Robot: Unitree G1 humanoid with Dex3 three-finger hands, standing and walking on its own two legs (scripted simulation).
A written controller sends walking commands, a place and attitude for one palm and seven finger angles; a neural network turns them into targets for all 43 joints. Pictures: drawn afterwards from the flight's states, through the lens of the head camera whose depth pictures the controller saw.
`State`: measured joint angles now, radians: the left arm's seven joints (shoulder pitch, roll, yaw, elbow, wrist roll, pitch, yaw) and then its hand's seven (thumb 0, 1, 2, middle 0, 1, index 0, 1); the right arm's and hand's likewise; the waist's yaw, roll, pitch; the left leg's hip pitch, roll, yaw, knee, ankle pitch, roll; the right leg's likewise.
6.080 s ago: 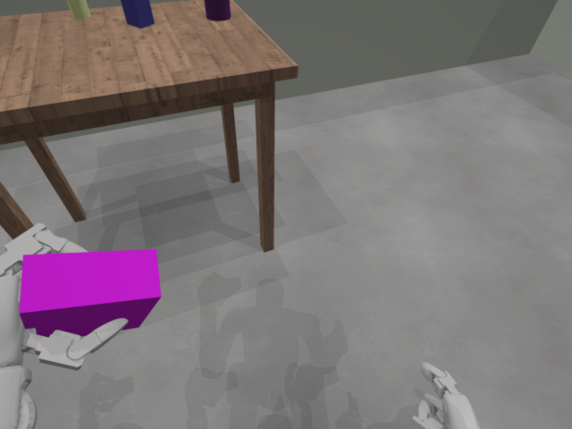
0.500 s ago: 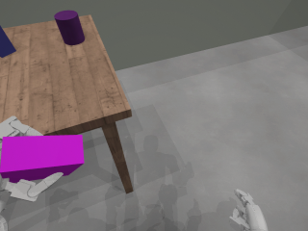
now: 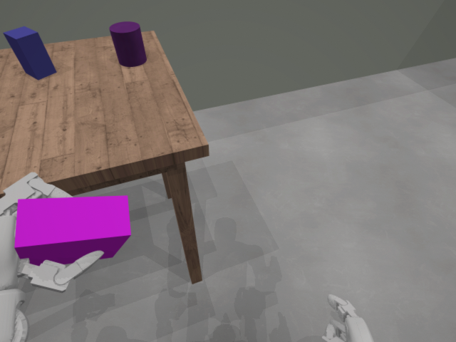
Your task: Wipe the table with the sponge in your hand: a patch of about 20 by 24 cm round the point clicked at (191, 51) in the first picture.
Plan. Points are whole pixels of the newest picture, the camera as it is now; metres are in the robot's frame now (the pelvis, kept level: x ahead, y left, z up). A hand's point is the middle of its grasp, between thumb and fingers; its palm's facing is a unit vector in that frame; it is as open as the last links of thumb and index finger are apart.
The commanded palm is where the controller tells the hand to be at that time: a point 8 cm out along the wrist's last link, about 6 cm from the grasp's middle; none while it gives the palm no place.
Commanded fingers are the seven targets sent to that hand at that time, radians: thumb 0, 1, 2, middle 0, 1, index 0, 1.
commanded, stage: come to a stop and stand still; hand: left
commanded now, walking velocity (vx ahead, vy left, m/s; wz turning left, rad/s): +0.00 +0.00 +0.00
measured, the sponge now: (89, 232) +0.22 +0.20 +0.15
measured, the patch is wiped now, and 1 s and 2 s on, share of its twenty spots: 0.00 0.00 0.00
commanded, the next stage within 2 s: look again from close up in 0.20 s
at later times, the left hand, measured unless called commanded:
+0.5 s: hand (28, 202) +0.24 +0.28 +0.19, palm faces +0.41 -0.82 -0.40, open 9.5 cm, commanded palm +0.16 +0.29 +0.18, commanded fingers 0.00 0.10 1.30 -1.20 -1.60 -1.20 -1.60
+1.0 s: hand (52, 185) +0.29 +0.28 +0.16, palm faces +0.37 -0.85 -0.38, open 9.5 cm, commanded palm +0.23 +0.32 +0.18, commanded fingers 0.00 0.10 1.30 -1.20 -1.60 -1.20 -1.60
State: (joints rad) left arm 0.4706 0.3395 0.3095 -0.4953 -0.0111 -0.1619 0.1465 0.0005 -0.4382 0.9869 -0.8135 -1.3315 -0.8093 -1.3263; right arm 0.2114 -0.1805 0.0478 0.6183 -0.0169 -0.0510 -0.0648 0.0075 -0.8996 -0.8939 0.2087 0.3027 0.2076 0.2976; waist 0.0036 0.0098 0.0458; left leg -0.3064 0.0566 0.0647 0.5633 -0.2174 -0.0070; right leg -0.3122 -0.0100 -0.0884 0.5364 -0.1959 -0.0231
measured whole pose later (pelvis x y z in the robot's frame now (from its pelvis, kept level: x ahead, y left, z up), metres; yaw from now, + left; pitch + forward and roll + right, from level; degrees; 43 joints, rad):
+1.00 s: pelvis +0.07 +0.04 +0.00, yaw +0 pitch -1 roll -1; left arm 0.39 0.35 0.35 -0.40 0.00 -0.22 0.08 0.00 -0.43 0.99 -0.80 -1.34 -0.80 -1.34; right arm 0.23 -0.21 0.02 0.57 -0.01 -0.15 -0.02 0.01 -0.90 -0.89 0.21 0.30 0.21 0.30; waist 0.01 -0.03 0.00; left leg -0.24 -0.02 0.05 0.57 -0.33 0.05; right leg -0.26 0.00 0.02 0.55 -0.29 0.01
